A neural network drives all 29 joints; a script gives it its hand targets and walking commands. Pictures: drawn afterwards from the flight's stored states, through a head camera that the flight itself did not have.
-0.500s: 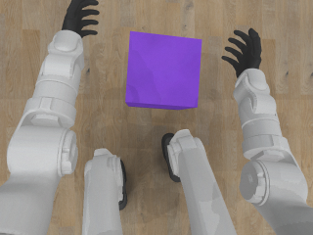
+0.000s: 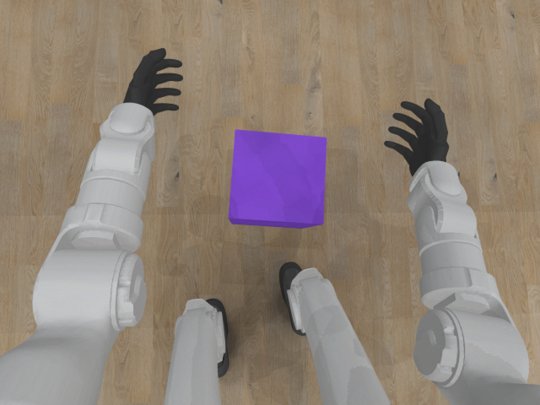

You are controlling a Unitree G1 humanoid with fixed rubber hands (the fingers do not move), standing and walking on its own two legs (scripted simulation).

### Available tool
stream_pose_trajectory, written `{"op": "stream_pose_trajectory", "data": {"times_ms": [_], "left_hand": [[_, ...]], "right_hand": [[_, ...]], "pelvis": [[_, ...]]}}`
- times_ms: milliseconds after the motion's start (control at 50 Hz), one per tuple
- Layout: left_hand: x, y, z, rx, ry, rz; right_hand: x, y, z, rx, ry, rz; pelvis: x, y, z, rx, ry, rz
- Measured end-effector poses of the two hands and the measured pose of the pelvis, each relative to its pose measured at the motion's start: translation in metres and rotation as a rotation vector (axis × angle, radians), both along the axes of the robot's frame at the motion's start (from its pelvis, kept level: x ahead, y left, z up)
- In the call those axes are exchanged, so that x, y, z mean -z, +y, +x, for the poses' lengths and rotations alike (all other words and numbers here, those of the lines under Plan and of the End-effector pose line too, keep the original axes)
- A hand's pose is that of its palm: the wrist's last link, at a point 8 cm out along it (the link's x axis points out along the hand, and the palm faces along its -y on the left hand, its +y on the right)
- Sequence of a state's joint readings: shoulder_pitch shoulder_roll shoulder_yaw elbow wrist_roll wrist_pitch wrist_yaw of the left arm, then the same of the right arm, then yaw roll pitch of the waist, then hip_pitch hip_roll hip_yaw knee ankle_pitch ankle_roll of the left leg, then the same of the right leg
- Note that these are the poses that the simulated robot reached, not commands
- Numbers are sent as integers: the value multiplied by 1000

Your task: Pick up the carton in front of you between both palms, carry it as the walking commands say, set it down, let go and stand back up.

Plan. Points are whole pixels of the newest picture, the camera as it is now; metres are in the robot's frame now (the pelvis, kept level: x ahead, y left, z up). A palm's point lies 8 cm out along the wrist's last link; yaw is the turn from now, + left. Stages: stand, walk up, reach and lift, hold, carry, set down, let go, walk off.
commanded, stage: let go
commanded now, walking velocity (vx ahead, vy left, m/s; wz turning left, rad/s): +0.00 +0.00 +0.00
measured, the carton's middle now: (273, 185) +0.46 -0.11 -0.49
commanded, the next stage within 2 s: stand in 1.34 s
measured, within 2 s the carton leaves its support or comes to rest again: neither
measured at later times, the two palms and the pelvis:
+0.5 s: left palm (68, 225) +0.38 +0.15 +0.02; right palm (516, 227) +0.29 -0.27 +0.04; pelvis +0.07 -0.03 +0.12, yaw +0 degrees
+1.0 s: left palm out of the picture +0.27 +0.24 +0.09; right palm (524, 277) +0.26 -0.22 +0.09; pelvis +0.10 +0.01 +0.16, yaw -1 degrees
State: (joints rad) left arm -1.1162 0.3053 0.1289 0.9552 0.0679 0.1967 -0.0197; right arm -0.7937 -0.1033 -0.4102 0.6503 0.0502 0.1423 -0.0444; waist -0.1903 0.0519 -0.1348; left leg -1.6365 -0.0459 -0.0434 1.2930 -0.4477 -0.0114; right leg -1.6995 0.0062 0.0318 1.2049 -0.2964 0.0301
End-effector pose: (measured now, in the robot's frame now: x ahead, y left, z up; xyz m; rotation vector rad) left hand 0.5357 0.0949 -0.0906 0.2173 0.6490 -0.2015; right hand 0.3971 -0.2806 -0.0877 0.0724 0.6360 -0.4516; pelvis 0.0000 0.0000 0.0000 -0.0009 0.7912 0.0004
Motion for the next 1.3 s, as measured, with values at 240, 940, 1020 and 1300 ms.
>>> {"op": "stream_pose_trajectory", "data": {"times_ms": [240, 940, 1020, 1300], "left_hand": [[-44, 28, -80, -172, 26, 59], [-178, 142, -258, -254, 98, 81], [-183, 151, -271, -262, 109, 76], [-179, 133, -278, -265, 98, 68]], "right_hand": [[-53, 15, -42, -241, 108, -44], [-177, 53, -138, -403, 170, -61], [-177, 59, -136, -415, 172, -65], [-185, 38, -147, -371, 207, -125]], "pelvis": [[-63, -12, 24, -8, -132, 19], [-158, 8, 105, 16, -754, -22], [-158, 13, 103, 13, -800, -22], [-154, 3, 93, 22, -869, -24]]}}
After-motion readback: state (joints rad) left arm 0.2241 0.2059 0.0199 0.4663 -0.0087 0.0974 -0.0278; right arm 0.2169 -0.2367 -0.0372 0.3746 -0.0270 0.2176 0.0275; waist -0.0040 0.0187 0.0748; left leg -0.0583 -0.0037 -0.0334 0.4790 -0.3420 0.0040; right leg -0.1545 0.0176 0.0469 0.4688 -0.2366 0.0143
